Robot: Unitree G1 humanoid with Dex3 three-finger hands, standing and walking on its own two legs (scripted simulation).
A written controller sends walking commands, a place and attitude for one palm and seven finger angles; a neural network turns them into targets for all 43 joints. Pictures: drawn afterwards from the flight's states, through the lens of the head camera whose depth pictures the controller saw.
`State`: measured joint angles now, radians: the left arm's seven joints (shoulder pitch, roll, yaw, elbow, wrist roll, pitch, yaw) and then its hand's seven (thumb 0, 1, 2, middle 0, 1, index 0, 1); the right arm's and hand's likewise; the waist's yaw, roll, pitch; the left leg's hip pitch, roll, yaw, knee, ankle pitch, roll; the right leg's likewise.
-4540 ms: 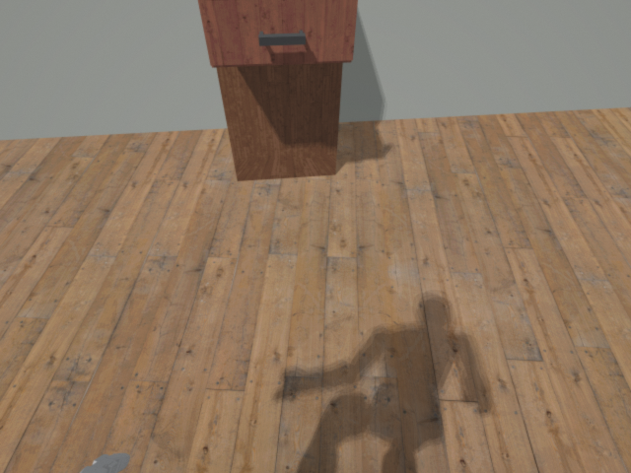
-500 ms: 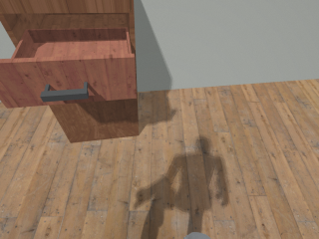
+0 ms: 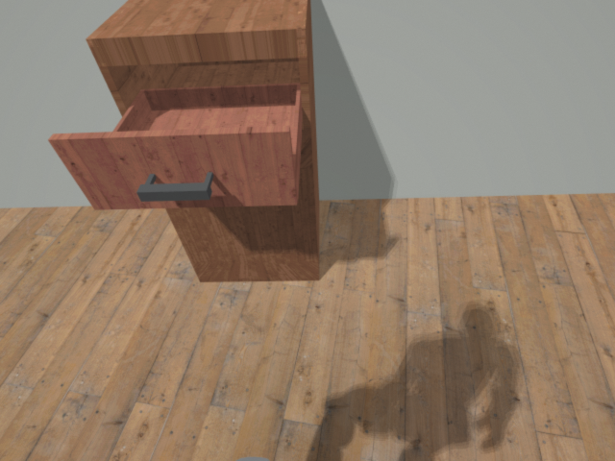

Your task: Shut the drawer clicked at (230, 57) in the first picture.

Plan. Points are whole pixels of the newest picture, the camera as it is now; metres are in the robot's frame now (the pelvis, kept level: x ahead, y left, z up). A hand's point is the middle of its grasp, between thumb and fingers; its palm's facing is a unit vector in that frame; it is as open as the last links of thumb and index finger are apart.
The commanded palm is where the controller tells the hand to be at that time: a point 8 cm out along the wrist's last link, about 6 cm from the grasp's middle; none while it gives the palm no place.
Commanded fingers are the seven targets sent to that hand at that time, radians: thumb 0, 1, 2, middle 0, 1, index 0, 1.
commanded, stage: take the last steps up to it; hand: left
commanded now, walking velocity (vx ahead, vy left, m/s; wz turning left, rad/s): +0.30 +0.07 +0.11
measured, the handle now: (177, 184) +0.58 +0.30 +0.02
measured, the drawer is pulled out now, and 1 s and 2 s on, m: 0.30 0.30 0.30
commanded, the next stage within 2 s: come to a stop and stand still in 0.98 s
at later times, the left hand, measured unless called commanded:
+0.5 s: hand out of the picture +0.04 +0.26 -0.18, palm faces +0.10 -0.98 -0.17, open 7.4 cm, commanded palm none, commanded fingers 0.00 0.90 0.90 -0.20 -0.30 -0.20 -0.30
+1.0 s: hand (189, 381) +0.28 +0.24 -0.17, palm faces +0.07 -0.97 -0.22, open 7.1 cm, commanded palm none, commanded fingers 0.00 0.90 0.90 -0.20 -0.30 -0.20 -0.30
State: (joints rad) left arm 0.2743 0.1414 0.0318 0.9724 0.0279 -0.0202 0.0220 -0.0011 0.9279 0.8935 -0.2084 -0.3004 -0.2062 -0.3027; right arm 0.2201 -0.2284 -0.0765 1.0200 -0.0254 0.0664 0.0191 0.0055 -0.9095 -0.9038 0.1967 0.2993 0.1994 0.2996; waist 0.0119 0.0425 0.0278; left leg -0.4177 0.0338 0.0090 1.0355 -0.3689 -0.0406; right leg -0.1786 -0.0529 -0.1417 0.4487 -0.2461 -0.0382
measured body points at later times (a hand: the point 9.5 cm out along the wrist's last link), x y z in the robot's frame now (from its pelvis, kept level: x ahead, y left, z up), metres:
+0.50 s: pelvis +0.07 +0.08 +0.00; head +0.07 +0.09 +0.45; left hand +0.04 +0.31 -0.16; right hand +0.08 -0.16 -0.15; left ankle +0.03 +0.16 -0.74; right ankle +0.11 -0.06 -0.68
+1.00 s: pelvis +0.22 +0.06 +0.00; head +0.24 +0.05 +0.45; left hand +0.27 +0.29 -0.15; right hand +0.25 -0.17 -0.16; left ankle +0.27 +0.19 -0.70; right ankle +0.24 -0.06 -0.74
